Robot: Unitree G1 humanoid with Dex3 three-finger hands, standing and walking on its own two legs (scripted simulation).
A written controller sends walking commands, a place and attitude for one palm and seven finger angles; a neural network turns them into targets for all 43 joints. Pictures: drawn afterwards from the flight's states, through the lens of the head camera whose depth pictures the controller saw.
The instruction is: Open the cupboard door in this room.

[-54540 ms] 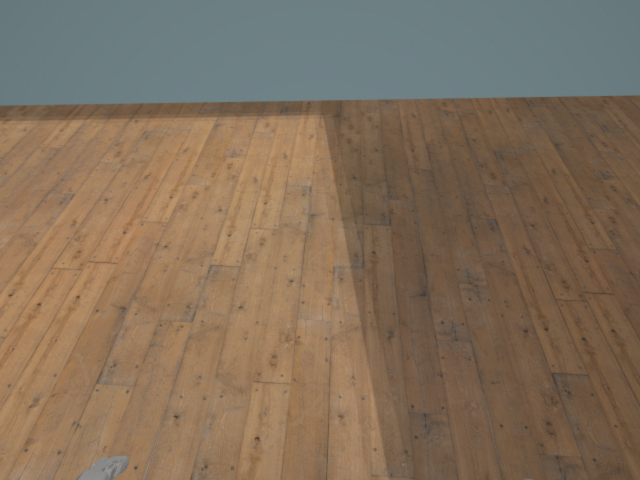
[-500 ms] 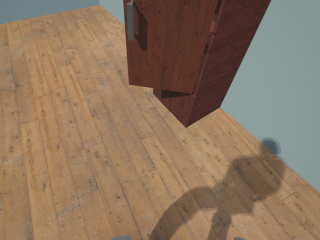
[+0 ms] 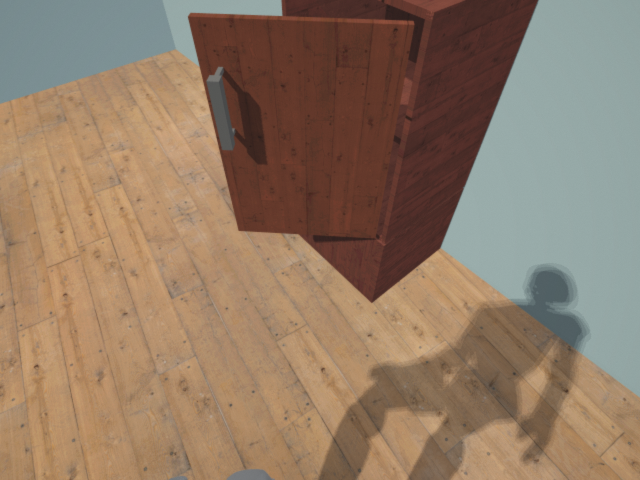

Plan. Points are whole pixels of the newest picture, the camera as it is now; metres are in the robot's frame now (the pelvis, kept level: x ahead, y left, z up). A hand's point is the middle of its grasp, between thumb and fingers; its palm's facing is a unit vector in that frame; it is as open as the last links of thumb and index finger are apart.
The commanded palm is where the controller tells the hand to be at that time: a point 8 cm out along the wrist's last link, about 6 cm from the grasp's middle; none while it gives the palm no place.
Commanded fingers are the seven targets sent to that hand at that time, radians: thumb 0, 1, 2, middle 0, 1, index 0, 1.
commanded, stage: take the last steps up to it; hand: left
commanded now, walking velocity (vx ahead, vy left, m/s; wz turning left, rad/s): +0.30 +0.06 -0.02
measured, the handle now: (224, 109) +0.79 +0.23 +0.02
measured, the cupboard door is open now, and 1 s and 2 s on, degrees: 46 46 46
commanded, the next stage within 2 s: come to a stop and stand still in 0.30 s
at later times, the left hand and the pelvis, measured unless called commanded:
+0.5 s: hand (162, 425) +0.22 +0.26 -0.17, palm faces +0.03 -0.99 -0.15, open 7.3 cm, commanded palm none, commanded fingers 0.00 0.90 0.90 -0.20 -0.30 -0.20 -0.30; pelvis +0.17 +0.08 +0.01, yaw -2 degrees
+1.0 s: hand (173, 407) +0.25 +0.25 -0.18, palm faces +0.01 -0.98 -0.19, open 7.3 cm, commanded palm none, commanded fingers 0.00 0.90 0.90 -0.20 -0.30 -0.20 -0.30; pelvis +0.18 +0.07 -0.01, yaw -2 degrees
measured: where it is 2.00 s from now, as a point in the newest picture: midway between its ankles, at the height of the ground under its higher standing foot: outside the picture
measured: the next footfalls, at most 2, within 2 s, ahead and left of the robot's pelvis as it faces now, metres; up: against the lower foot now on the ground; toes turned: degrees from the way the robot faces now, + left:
left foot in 0.22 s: +0.23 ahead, +0.16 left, +0.00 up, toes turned +6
right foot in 0.66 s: +0.22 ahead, -0.02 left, +0.00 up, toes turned -5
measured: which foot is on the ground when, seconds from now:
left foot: up 0.00-0.20, down 0.22-0.72, up 0.74-1.00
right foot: down 0.00-0.22, up 0.24-0.64, down 0.66-1.00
